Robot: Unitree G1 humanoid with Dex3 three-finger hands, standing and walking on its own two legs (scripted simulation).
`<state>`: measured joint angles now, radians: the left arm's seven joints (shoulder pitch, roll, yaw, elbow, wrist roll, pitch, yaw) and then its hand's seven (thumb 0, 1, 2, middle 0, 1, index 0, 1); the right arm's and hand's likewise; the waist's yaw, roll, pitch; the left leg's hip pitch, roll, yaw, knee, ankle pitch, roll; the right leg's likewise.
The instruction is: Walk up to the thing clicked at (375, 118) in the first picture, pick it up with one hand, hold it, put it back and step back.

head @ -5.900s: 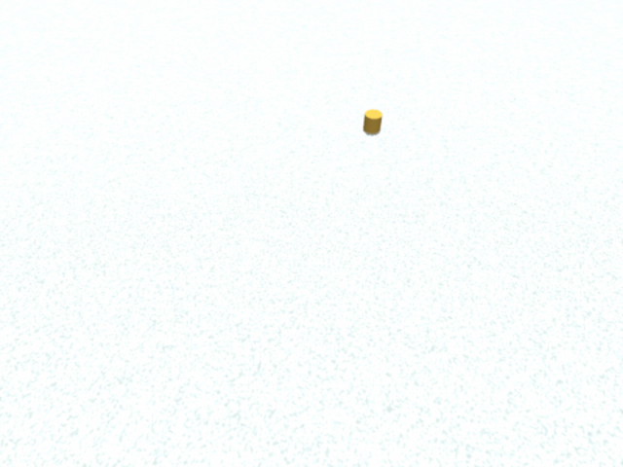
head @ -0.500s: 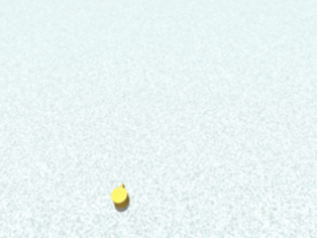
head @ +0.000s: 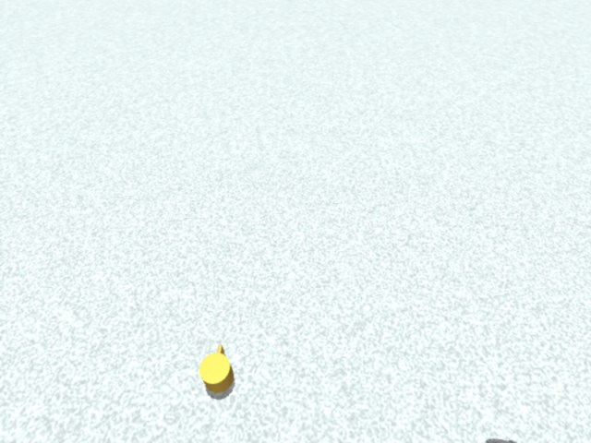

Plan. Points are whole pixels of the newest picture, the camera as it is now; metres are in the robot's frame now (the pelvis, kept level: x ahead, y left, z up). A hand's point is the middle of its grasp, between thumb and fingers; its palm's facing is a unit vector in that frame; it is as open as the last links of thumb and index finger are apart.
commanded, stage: walk up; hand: left
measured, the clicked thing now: (218, 367) +0.48 +0.25 -0.73
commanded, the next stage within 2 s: none
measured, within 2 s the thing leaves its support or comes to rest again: neither
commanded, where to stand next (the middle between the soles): +0.07 +0.00 m, yaw +1 degrees
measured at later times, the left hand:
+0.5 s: hand out of the picture +0.06 +0.25 -0.16, palm faces -0.01 -0.94 -0.34, open 7.3 cm
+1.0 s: hand out of the picture +0.07 +0.30 -0.18, palm faces +0.01 -0.93 -0.36, open 7.3 cm
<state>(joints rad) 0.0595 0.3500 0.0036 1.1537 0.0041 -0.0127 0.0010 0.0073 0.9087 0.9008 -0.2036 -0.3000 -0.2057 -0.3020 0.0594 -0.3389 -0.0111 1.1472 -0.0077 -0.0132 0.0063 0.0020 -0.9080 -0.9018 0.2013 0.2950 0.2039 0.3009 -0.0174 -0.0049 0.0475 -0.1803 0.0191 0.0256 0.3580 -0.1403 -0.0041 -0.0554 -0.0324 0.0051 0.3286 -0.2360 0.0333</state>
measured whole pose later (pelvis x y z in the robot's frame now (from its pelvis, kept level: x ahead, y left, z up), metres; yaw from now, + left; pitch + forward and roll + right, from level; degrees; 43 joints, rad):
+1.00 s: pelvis +0.05 +0.03 -0.01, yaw +1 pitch -3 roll +0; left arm 0.27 0.39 0.05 1.05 0.02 -0.01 -0.01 0.01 0.91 0.90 -0.21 -0.30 -0.21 -0.30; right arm 0.19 -0.38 -0.07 1.04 -0.04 -0.03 0.04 0.00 -0.91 -0.90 0.20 0.29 0.20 0.30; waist 0.02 -0.03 0.08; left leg -0.24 0.00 0.04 0.54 -0.22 0.02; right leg -0.05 -0.07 0.01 0.55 -0.39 0.03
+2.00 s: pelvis +0.00 -0.02 -0.02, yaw +4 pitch -2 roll -1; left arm 0.22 0.39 0.08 0.90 0.00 0.05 -0.01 0.01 0.91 0.90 -0.20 -0.30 -0.21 -0.30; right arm 0.23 -0.37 -0.03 0.89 -0.05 0.02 0.00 0.00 -0.91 -0.90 0.20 0.30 0.21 0.30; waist 0.00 -0.05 0.09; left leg -0.24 0.00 -0.02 0.59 -0.32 0.02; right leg -0.40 0.05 0.08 0.98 -0.46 -0.02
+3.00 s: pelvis -0.02 -0.02 -0.02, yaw -2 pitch -2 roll +3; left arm 0.33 0.39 0.07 0.88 0.05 0.04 -0.01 0.01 0.91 0.90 -0.20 -0.30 -0.21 -0.30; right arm 0.15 -0.41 -0.07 0.85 0.00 0.06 -0.03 0.00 -0.91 -0.90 0.20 0.29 0.20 0.30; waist 0.05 0.00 0.13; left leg -0.56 -0.08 -0.10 1.06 -0.48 0.01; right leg -0.29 -0.01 0.02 0.71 -0.39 -0.04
